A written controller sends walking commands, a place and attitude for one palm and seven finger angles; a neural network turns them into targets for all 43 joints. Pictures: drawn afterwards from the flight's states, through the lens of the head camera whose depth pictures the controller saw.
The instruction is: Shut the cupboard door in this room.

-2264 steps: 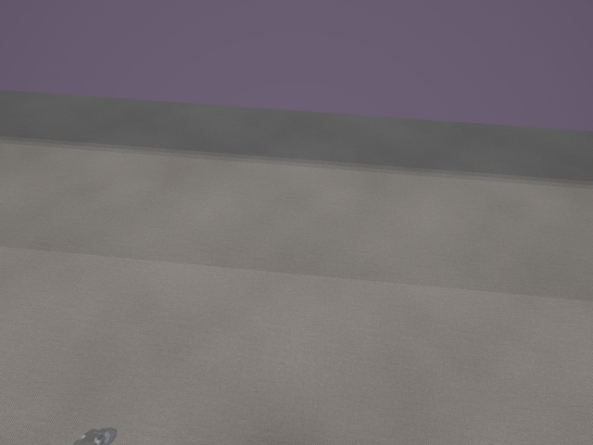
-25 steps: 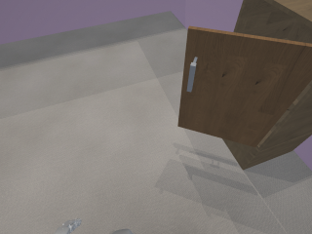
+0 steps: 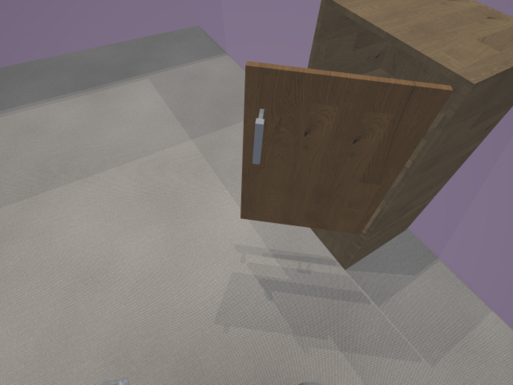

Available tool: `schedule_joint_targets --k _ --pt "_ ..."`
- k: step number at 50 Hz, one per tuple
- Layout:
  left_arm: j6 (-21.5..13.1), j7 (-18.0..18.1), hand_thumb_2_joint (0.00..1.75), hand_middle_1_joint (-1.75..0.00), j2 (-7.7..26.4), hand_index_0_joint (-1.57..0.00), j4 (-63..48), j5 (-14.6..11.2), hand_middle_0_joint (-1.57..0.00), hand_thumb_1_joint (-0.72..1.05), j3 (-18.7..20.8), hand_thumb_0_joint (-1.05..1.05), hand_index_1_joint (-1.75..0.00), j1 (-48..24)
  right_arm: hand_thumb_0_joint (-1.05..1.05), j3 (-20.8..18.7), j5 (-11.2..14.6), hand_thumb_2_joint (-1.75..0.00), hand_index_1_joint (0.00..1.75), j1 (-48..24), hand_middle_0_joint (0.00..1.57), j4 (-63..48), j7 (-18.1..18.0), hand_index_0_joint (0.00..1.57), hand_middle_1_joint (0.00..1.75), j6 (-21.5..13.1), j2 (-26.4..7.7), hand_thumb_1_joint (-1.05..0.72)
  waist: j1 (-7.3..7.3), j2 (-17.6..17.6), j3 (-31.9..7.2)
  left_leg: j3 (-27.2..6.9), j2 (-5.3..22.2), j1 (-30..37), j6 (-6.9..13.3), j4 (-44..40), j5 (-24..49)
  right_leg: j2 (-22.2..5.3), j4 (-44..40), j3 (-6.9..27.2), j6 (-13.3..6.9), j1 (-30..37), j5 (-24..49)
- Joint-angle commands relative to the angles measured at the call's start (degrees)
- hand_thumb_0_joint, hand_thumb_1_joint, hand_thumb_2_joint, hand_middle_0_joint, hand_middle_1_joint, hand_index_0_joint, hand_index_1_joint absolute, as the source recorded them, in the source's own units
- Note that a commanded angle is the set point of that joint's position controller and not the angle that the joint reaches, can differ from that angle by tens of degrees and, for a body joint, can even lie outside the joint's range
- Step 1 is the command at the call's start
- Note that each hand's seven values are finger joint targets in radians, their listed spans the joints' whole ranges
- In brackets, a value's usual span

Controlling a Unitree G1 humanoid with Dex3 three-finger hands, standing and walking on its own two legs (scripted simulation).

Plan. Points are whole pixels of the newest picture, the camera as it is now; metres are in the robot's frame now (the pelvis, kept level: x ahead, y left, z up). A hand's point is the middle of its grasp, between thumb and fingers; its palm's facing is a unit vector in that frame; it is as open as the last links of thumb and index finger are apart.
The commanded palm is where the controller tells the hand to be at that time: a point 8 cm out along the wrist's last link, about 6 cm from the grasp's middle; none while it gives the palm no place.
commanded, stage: take the last steps up to it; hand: left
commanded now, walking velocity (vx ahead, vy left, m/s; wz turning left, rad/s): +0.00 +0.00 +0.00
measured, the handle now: (258, 137) +0.66 +0.03 -0.05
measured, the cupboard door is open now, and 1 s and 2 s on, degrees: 51 51 51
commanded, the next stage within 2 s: come to a stop and stand still in 0.62 s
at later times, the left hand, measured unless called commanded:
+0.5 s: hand out of the picture +0.11 +0.16 -0.19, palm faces -0.09 -0.98 -0.15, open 7.4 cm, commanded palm none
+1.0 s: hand (236, 310) +0.28 +0.05 -0.17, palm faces -0.09 -0.97 -0.21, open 7.2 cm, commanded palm none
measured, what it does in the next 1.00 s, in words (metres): walks ahead: right foot, then left foot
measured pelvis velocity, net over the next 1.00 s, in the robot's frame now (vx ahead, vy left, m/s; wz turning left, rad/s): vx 0.18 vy -0.12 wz -0.11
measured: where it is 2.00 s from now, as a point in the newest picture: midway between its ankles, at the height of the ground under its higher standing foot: outside the picture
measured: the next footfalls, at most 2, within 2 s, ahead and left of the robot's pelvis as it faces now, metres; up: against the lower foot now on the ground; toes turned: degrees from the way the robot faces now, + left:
right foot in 0.12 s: +0.03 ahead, -0.14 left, +0.00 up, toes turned -4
left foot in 0.40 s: +0.13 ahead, +0.09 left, +0.00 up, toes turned +3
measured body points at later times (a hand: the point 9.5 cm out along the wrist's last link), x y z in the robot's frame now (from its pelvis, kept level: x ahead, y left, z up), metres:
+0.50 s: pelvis +0.08 -0.03 -0.01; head +0.10 +0.00 +0.44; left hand +0.12 +0.21 -0.18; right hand +0.08 -0.28 -0.14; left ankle +0.09 +0.09 -0.74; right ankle +0.00 -0.14 -0.68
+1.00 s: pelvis +0.18 -0.12 +0.00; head +0.21 -0.13 +0.44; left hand +0.28 +0.10 -0.15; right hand +0.18 -0.35 -0.16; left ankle +0.18 -0.01 -0.72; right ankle +0.19 -0.21 -0.74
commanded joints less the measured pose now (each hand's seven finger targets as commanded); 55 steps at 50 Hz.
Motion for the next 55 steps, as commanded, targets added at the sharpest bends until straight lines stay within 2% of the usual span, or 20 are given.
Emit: schedule_joint_targets --k 1,4,6,8,11,17,18,19,20,21,25,28,35,36,37,38,40,44,52,55 --pt "-1.63 -0.12 0.9 -0.3 1.94 -0.2 -3.83 0.02 -0.2 0.9 0.18 0.0 -0.3 -1.13 0.0 -3.83 0.07 -0.9 0.3 3.59 0.2 -0.49 -0.65 0.2 0.3 -0.45 -12.35 -0.9 -1.39 11.56 -5.09 -8.65 12.46 5.24 7.79 -5.65 28.68 0.13 -12.78 -2.64 -0.75 5.27 3.23" --pt "-2.03 -0.36 0.9 -0.3 4.21 -0.2 -1.47 0.18 -0.2 0.9 1.09 0.0 -0.3 5.2 0.0 -4.27 0.63 -0.9 0.3 1.58 0.2 -0.4 -0.25 0.2 0.3 -0.03 -12.5 -0.9 1.45 7.12 -6.9 -4.89 9.47 -2.0 2.83 -1.26 5.44 -0.72 -29.61 -1.69 -2.21 18.21 13.38" --pt "-2.67 0.2 0.9 -0.3 12.6 -0.2 -0.22 0.97 -0.2 0.9 2.71 0.0 -0.3 8.25 0.0 -2.91 0.95 -0.9 0.3 -2.16 0.2 -3.24 0.68 0.2 0.3 0.05 -6.39 -0.9 4.31 -15.2 -2.45 3.58 -2.31 -21.4 -2.6 18.19 -21.43 -19.15 -42.89 23.24 -11.77 23.39 -1.32" --pt "-3.43 0.93 0.9 -0.3 11.07 -0.2 0.04 0.55 -0.2 0.9 2.76 0.0 -0.3 8.22 0.0 -3.34 0.63 -0.9 0.3 -6.53 0.2 -3.79 0.63 0.2 0.3 0.22 -7.99 -0.9 4.54 -13.95 0.79 -4.81 -1.19 -26.03 -1.83 32.52 -16.99 -18.97 -44.53 26.91 -16.37 17.92 -2.66" --pt "-4.55 1.27 0.9 -0.3 6.63 -0.2 -0.46 0.61 -0.2 0.9 1.45 0.0 -0.3 2.83 0.0 -3.49 0.28 -0.9 0.3 -1.9 0.2 -1.41 1.44 0.2 0.3 -0.47 -7.17 -0.9 0.0 -9.09 0.15 -3.97 0.56 -19.76 -2.43 30.28 -10.06 -14.44 -40.8 13.18 -14.28 14.13 9.55" --pt "-4.81 0.45 0.9 -0.3 6.85 -0.2 1.59 0.24 -0.2 0.9 1.54 0.0 -0.3 3.22 0.0 -2.74 0.21 -0.9 0.3 5.55 0.2 1.0 1.17 0.2 0.3 -2.12 -4.93 -0.9 -2.72 -5.21 -1.51 1.83 -3.21 2.07 -2.25 2.3 1.05 -9.35 -33.96 8.76 -11.12 6.09 9.48" --pt "-4.53 0.22 0.9 -0.3 5.17 -0.2 1.61 -0.08 -0.2 0.9 1.12 0.0 -0.3 3.44 0.0 -2.94 0.08 -0.9 0.3 9.66 0.2 2.48 0.81 0.2 0.3 -2.74 -6.86 -0.9 -4.3 -0.52 -2.99 -1.19 -1.26 10.22 -1.96 -2.89 1.68 -7.04 -27.3 7.08 -9.17 1.07 6.85" --pt "-4.31 -0.26 0.9 -0.3 1.43 -0.2 0.97 -0.39 -0.2 0.9 0.34 0.0 -0.3 5.29 0.0 -4.1 -0.77 -0.9 0.3 14.62 0.2 3.59 0.27 0.2 0.3 -3.34 -12.5 -0.9 -5.56 14.85 -4.56 -19.52 11.49 17.1 2.44 -9.47 -3.24 -0.26 -12.39 2.03 -5.5 -8.21 1.63" --pt "-4.48 -0.48 0.9 -0.3 1.69 -0.2 -1.0 -0.17 -0.2 0.9 -0.08 0.0 -0.3 3.65 0.0 -4.73 -1.03 -0.9 0.3 19.03 0.2 3.84 -0.5 0.2 0.3 -3.11 -16.89 -0.9 -7.12 18.06 -5.23 -34.92 23.22 17.73 8.66 -16.41 -7.34 2.25 2.04 -0.84 -3.95 -14.2 -7.25" --pt "-4.17 -0.55 0.9 -0.3 3.53 -0.2 -1.9 0.71 -0.2 0.9 0.24 0.0 -0.3 0.97 0.0 -4.66 -0.73 -0.9 0.3 17.84 0.2 3.57 -0.73 0.2 0.3 -2.97 -17.23 -0.9 -6.49 12.54 -3.47 -36.39 25.39 13.7 11.36 -17.06 -9.27 -0.92 9.71 3.22 -4.38 -16.62 -6.2" --pt "-3.79 -1.76 0.9 -0.3 1.35 -0.2 0.38 0.67 -0.2 0.9 0.79 0.0 -0.3 1.13 0.0 -2.84 -0.53 -0.9 0.3 8.67 0.2 2.36 -0.94 0.2 0.3 -3.78 -10.79 -0.9 -1.72 9.48 1.15 -15.0 16.12 5.88 7.59 -16.63 7.25 -4.49 9.61 2.22 -2.26 -13.36 6.69" --pt "-3.48 -1.69 0.9 -0.3 -0.68 -0.2 0.91 0.26 -0.2 0.9 0.01 0.0 -0.3 0.84 0.0 -2.87 -0.4 -0.9 0.3 8.94 0.2 3.61 -0.76 0.2 0.3 -3.76 -10.06 -0.9 -1.47 9.24 -0.98 -5.6 13.24 6.52 6.82 -14.09 20.01 -3.99 -1.71 -1.19 -1.62 -7.02 9.26" --pt "-4.03 -1.41 0.9 -0.3 1.69 -0.2 3.2 0.59 -0.2 0.9 0.94 0.0 -0.3 6.64 0.0 -4.13 0.05 -0.9 0.3 5.52 0.2 4.32 0.33 0.2 0.3 -1.68 -9.95 -0.9 2.18 6.63 -0.99 -1.51 8.91 -4.81 3.2 -5.9 -2.52 -0.26 -22.74 -6.34 -2.03 15.44 16.4" --pt "-4.48 -0.85 0.9 -0.3 4.12 -0.2 4.08 0.73 -0.2 0.9 1.4 0.0 -0.3 9.49 0.0 -3.67 0.37 -0.9 0.3 5.41 0.2 4.29 0.75 0.2 0.3 -1.55 -7.58 -0.9 3.87 -0.06 -0.27 1.43 4.6 -11.6 1.16 1.45 -7.54 -3.38 -27.71 -1.15 -3.32 21.74 13.55" --pt "-5.34 0.1 0.9 -0.3 8.79 -0.2 5.28 0.89 -0.2 0.9 2.23 0.0 -0.3 13.61 0.0 -2.54 0.91 -0.9 0.3 5.6 0.2 3.03 1.09 0.2 0.3 -1.51 -3.03 -0.9 5.75 -13.37 -1.96 5.42 -2.94 -19.64 -1.52 14.09 -17.34 -16.0 -35.21 15.31 -7.7 26.63 13.73" --pt "-5.3 0.66 0.9 -0.3 10.13 -0.2 5.37 0.06 -0.2 0.9 1.96 0.0 -0.3 14.83 0.0 -2.33 1.22 -0.9 0.3 3.84 0.2 1.53 0.77 0.2 0.3 -0.84 -3.06 -0.9 5.92 -11.4 -3.69 -0.7 -2.25 -15.43 -1.11 23.1 -23.76 -22.82 -41.0 21.59 -11.76 20.59 18.46" --pt "-6.03 1.68 0.9 -0.3 6.58 -0.2 4.15 0.27 -0.2 0.9 0.54 0.0 -0.3 5.33 0.0 -2.35 1.36 -0.9 0.3 7.75 0.2 4.33 0.14 0.2 0.3 -0.36 -3.58 -0.9 1.08 -14.3 -4.87 -5.94 -0.51 -11.33 -1.29 26.58 -17.16 -20.54 -39.05 18.23 -12.69 15.55 31.2" --pt "-5.46 2.8 0.9 -0.3 4.25 -0.2 3.5 0.57 -0.2 0.9 -0.18 0.0 -0.3 1.52 0.0 -1.55 1.98 -0.9 0.3 7.74 0.2 6.44 -0.02 0.2 0.3 0.46 -1.22 -0.9 -0.34 -6.07 -7.94 -4.64 -2.29 -5.56 -2.18 17.71 -11.67 -17.69 -31.77 7.03 -12.71 15.11 55.44" --pt "-3.95 3.49 0.9 -0.3 5.52 -0.2 3.32 0.18 -0.2 0.9 0.89 0.0 -0.3 1.68 0.0 -2.84 1.29 -0.9 0.3 3.87 0.2 3.46 0.45 0.2 0.3 1.62 -3.47 -0.9 0.03 -6.52 -5.82 -4.59 -3.46 -0.6 -1.95 2.21 0.42 -17.95 -28.48 7.73 -11.22 13.41 49.37" --pt "-3.04 3.57 0.9 -0.3 2.38 -0.2 1.78 0.01 -0.2 0.9 0.25 0.0 -0.3 2.48 0.0 -3.43 0.52 -0.9 0.3 2.33 0.2 1.52 0.35 0.2 0.3 0.99 -8.15 -0.9 0.59 5.31 -5.83 -13.53 8.08 4.0 4.28 -4.85 27.38 -7.32 -22.8 -0.31 -3.87 7.04 22.6"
